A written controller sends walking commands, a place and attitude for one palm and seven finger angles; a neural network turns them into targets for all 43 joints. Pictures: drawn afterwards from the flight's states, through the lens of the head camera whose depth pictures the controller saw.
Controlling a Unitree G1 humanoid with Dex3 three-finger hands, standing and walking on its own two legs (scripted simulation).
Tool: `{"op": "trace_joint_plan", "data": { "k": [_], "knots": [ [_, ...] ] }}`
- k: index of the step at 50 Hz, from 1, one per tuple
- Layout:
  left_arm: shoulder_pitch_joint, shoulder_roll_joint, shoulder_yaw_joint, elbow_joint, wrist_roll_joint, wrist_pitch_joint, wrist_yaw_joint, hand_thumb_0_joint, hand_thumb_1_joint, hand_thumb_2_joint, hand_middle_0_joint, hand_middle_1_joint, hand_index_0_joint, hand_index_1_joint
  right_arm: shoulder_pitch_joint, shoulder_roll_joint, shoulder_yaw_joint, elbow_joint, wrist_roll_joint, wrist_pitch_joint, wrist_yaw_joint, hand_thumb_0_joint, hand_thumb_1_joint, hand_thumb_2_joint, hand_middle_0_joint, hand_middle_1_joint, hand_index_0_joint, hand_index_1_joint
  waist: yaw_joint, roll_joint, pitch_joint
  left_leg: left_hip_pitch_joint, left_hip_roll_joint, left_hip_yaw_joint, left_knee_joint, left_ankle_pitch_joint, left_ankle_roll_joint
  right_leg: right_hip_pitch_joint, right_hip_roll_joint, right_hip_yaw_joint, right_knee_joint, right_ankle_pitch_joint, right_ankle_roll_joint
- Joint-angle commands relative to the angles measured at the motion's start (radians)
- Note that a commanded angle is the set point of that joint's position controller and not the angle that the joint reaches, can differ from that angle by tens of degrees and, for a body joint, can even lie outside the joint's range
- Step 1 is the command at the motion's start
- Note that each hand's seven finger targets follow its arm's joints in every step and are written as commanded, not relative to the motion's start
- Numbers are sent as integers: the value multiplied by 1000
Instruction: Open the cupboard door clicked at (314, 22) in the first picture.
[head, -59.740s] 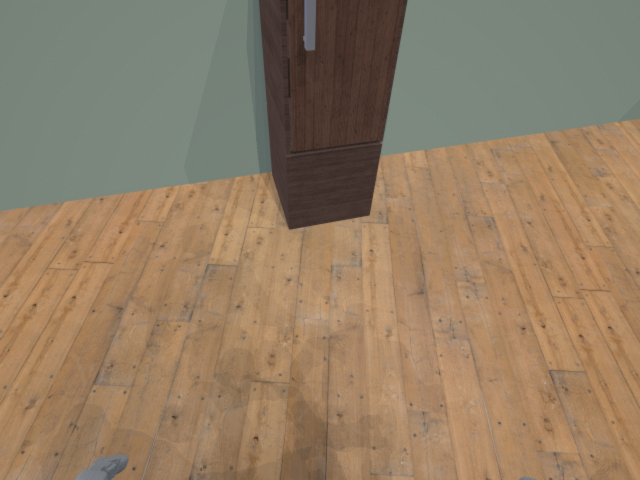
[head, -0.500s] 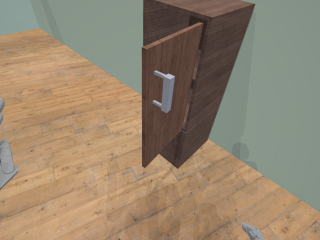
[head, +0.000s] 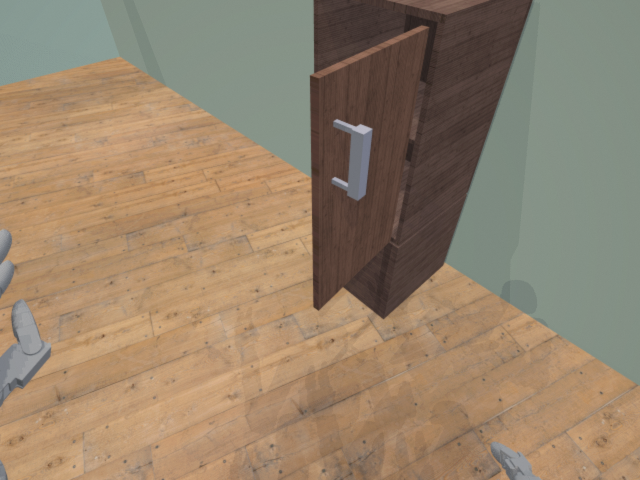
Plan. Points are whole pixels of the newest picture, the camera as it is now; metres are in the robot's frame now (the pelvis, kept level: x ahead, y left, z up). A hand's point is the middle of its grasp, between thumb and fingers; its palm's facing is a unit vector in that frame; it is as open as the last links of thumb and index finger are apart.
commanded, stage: stop stepping back and stand still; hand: left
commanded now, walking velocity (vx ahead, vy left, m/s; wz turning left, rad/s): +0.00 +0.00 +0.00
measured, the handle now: (348, 159) +0.62 +0.01 +0.10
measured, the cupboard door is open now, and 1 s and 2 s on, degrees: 96 96 96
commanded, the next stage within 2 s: let the arm hang, fingers relaxed in 0.52 s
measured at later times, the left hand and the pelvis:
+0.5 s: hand (33, 370) +0.17 +0.28 +0.15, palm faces +0.43 -0.79 -0.44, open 7.4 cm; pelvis -0.02 +0.02 +0.01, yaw +0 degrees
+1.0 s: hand out of the picture -0.01 +0.17 -0.18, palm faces +0.00 -0.99 -0.15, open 7.2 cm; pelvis -0.03 +0.00 +0.00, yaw +2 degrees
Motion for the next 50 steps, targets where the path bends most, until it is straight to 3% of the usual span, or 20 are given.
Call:
{"op": "trace_joint_plan", "data": {
  "k": [1, 3, 6, 8, 13, 21, 26, 28, 30, 31, 32, 33, 34, 36, 37, 39, 41, 43, 46, 50],
  "knots": [
    [-162, 202, 48, -254, 17, -57, -4, 0, 900, 900, -200, -300, -200, -300, -123, -108, -30, -189, 2, -81, -10, 0, -900, -900, 200, 300, 200, 300, -28, -3, -20, 94, 104, -92, -127, 298, 28, -50, -57, 68, -86, 234, 47],
    [-145, 233, 78, -313, 17, -63, 0, 0, 900, 900, -200, -300, -200, -300, -138, -109, -32, -199, -3, -90, -8, 0, -900, -900, 200, 300, 200, 300, -22, -8, -21, 70, 92, -90, -154, 156, 21, -38, -61, 78, -126, 151, 39],
    [-55, 235, 110, -388, 11, -72, 7, 0, 900, 900, -200, -300, -200, -300, -145, -97, -26, -226, -7, -92, 4, 0, -900, -900, 200, 300, 200, 300, -19, 86, -22, 19, 79, -97, -201, 6, 12, -5, -58, 75, -140, 67, 24],
    [34, 266, 165, -395, 7, -76, 12, 0, 900, 900, -200, -300, -200, -300, -137, -97, -30, -233, -12, -89, 6, 0, -900, -900, 200, 300, 200, 300, -16, 127, -46, -2, 77, -97, -218, -19, 3, 26, -52, 65, -140, 57, 19],
    [87, 214, 149, -319, -8, -76, 8, 0, 900, 900, -200, -300, -200, -300, -129, -91, -31, -236, -10, -76, 7, 0, -900, -900, 200, 300, 200, 300, -30, 106, -22, -2, 86, -96, -233, -54, -11, -10, -39, 53, -158, 40, 21],
    [-29, 174, 67, -263, 7, -63, 1, 0, 900, 900, -200, -300, -200, -300, -128, -109, -33, -215, 1, -84, -4, 0, -900, -900, 200, 300, 200, 300, -33, 4, -20, 35, 94, -100, -250, -76, -4, -29, -36, 51, -170, 39, 35],
    [-64, 208, 85, -341, 16, -66, 9, 0, 900, 900, -200, -300, -200, -300, -139, -105, -31, -215, -4, -92, -5, 0, -900, -900, 200, 300, 200, 300, -23, 39, -40, 47, 80, -93, -240, -35, -3, -7, -45, 52, -165, 57, 31],
    [-37, 241, 119, -363, 16, -66, 13, 0, 900, 900, -200, -300, -200, -300, -146, -104, -31, -215, -8, -96, -4, 0, -900, -900, 200, 300, 200, 300, -19, 87, -47, 45, 79, -94, -244, -37, -7, -3, -46, 50, -161, 51, 27],
    [0, 222, 115, -345, 11, -66, 14, 0, 900, 900, -200, -300, -200, -300, -139, -90, -24, -218, -8, -88, -2, 0, -900, -900, 200, 300, 200, 300, -18, 70, -34, 30, 75, -89, -233, -19, -8, 0, -51, 50, -167, 59, 25],
    [-62, 25, -285, 511, 89, 97, -130, 0, 900, 900, -200, -300, -200, -300, -163, -280, -80, 71, -3, -98, 91, 0, -900, -900, 200, 300, 200, 300, -63, 36, 55, -81, 106, -128, -29, 249, 17, -131, -117, 25, -18, 203, -11],
    [-66, 32, -264, 541, 75, 169, -147, 0, 900, 900, -200, -300, -200, -300, -77, -222, -82, 72, 7, -25, 91, 0, -900, -900, 200, 300, 200, 300, -51, 25, -28, 28, 107, -88, -8, 317, 3, -152, -127, 76, -32, 176, -15],
    [-73, 28, -272, 518, 74, 184, -150, 0, 900, 900, -200, -300, -200, -300, -53, -212, -84, 51, 6, -11, 88, 0, -900, -900, 200, 300, 200, 300, -52, 15, -30, 69, 110, -84, 14, 351, 4, -185, -119, 69, -29, 147, -15],
    [-99, 31, -276, 541, 74, 185, -152, 0, 900, 900, -200, -300, -200, -300, -53, -220, -79, 53, -2, 4, 88, 0, -900, -900, 200, 300, 200, 300, -46, -19, -52, 15, 130, -131, -5, 273, 28, -173, -110, 52, -2, 59, -23],
    [-151, 59, -284, 635, 82, 185, -155, 0, 900, 900, -200, -300, -200, -300, -89, -239, -67, 51, -13, 29, 86, 0, -900, -900, 200, 300, 200, 300, -37, -116, -29, -63, 132, -186, -59, 193, 56, -119, -82, 57, 34, 32, -27],
    [-177, 68, -288, 692, 83, 184, -156, 0, 900, 900, -200, -300, -200, -300, -109, -244, -65, 61, -18, 35, 86, 0, -900, -900, 200, 300, 200, 300, -30, -180, -22, -80, 126, -194, -68, 163, 59, -107, -89, 68, 25, 32, -30],
    [-225, 77, -301, 805, 80, 187, -155, 0, 900, 900, -200, -300, -200, -300, -118, -227, -58, 78, -23, 54, 88, 0, -900, -900, 200, 300, 200, 300, -30, -221, -11, -76, 97, -170, -56, 129, 48, -111, -127, 106, -14, 31, -52],
    [-262, 71, -323, 913, 73, 194, -150, 0, 900, 900, -200, -300, -200, -300, -109, -197, -44, 111, -27, 74, 89, 0, -900, -900, 200, 300, 200, 300, -42, -174, 5, -29, 67, -132, -40, 109, 30, -147, -157, 135, -57, 4, -64],
    [-276, 67, -338, 1007, 69, 199, -144, 0, 900, 900, -200, -300, -200, -300, -96, -183, -37, 138, -31, 90, 87, 0, -900, -900, 200, 300, 200, 300, -44, -48, 5, 12, 62, -126, -49, 106, 22, -152, -156, 132, -67, -16, -66],
    [-230, 42, -352, 1147, 60, 199, -142, 0, 900, 900, -200, -300, -200, -300, -86, -149, -24, 192, -30, 101, 81, 0, -900, -900, 200, 300, 200, 300, -28, 131, 13, -30, 81, -162, -139, 47, 27, -74, -121, 115, -59, -16, -43],
    [-181, 7, -353, 1287, 53, 196, -141, 0, 900, 900, -200, -300, -200, -300, -39, -120, -23, 254, -26, 113, 69, 0, -900, -900, 200, 300, 200, 300, -29, 149, 18, -21, 77, -159, -164, -41, 19, -54, -125, 116, -110, -41, -49]
  ]
}}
